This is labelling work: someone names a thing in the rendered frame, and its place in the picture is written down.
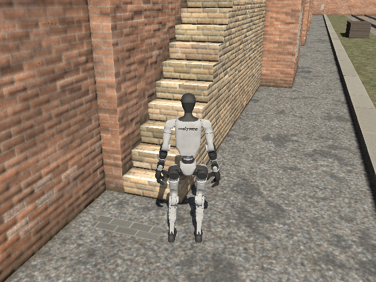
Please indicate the stairs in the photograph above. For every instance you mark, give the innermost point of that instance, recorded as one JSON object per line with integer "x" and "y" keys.
{"x": 216, "y": 57}

